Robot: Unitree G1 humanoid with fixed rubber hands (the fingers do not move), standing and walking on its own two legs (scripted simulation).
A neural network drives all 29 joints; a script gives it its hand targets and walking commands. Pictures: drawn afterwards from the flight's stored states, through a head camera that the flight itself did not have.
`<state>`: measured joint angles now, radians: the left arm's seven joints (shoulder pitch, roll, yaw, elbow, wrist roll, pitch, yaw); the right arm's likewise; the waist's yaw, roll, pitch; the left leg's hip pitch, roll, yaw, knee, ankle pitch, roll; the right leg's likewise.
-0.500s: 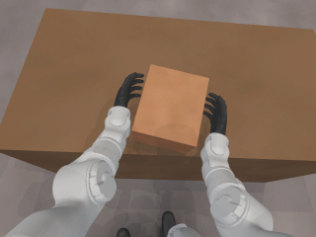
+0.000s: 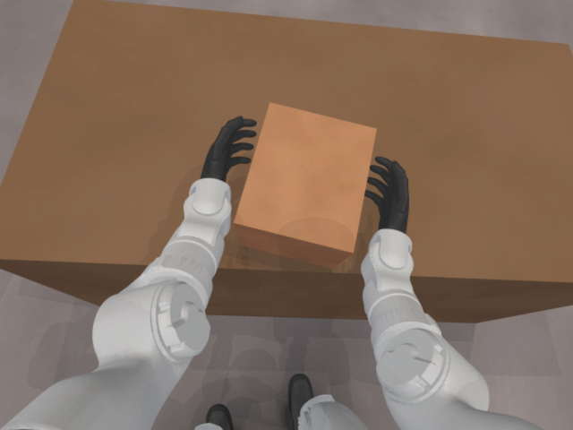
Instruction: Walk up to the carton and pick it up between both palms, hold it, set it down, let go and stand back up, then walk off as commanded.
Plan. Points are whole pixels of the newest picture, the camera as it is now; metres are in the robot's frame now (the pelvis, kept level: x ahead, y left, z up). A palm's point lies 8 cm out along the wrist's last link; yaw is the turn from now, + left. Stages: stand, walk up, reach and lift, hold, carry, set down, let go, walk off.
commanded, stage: set down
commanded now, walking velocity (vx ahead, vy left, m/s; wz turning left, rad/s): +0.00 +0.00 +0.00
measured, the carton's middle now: (303, 191) +0.46 -0.10 -0.06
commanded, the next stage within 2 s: none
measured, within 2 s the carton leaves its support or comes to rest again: rests again in 0.10 s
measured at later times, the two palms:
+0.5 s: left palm (217, 172) +0.49 +0.03 -0.02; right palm (382, 224) +0.38 -0.21 -0.04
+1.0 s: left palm (216, 175) +0.49 +0.03 -0.02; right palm (385, 226) +0.38 -0.21 -0.04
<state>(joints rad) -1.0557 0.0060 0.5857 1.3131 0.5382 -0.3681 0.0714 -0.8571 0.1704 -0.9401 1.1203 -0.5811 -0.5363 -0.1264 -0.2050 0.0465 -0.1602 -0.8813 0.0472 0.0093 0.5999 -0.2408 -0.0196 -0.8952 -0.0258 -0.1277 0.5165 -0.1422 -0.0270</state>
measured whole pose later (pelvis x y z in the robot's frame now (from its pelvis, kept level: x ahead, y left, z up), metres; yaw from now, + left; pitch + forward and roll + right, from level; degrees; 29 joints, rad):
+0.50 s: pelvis -0.01 +0.00 -0.01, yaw -1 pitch +33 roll -1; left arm -1.09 0.03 0.59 1.28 0.57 -0.41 0.04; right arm -0.89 0.15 -0.91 1.19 -0.53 -0.66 -0.14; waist -0.18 0.04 -0.15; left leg -0.99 0.06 0.00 0.68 -0.27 -0.03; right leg -1.00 -0.02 -0.13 0.59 -0.16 -0.04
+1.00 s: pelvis -0.01 -0.01 -0.02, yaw -2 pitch +34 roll -1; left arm -1.12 0.09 0.54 1.36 0.52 -0.39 0.06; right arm -0.92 0.11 -0.86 1.29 -0.54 -0.60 -0.14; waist -0.20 0.02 -0.19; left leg -1.04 0.06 0.01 0.73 -0.28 -0.03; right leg -1.07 -0.01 -0.11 0.65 -0.17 -0.04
